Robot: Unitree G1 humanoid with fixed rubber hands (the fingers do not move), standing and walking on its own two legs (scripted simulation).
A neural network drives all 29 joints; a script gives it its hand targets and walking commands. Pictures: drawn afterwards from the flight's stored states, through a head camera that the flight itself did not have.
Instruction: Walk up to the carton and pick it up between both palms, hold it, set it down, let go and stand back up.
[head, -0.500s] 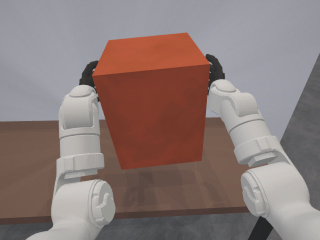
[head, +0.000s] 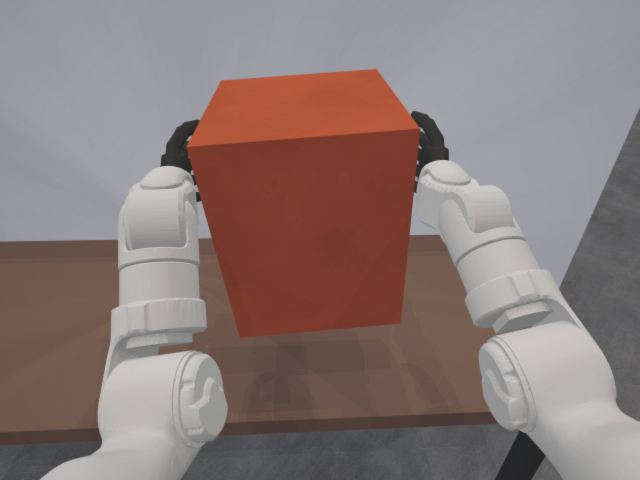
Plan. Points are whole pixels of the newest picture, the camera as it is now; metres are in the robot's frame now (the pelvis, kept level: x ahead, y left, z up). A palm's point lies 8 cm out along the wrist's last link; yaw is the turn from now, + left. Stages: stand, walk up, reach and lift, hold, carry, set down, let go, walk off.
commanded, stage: hold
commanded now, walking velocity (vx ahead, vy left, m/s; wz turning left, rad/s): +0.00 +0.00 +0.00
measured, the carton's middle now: (309, 200) +0.39 +0.00 +0.25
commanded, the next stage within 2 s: none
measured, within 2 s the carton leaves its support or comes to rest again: neither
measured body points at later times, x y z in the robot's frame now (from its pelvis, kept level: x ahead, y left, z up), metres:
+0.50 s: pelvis +0.00 +0.00 +0.00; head -0.09 +0.02 +0.44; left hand +0.39 +0.16 +0.29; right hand +0.38 -0.14 +0.30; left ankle +0.02 +0.13 -0.75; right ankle +0.01 -0.11 -0.75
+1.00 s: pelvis +0.01 +0.00 +0.00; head -0.08 +0.03 +0.44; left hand +0.39 +0.16 +0.29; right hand +0.39 -0.14 +0.30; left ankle +0.02 +0.13 -0.75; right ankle +0.01 -0.11 -0.75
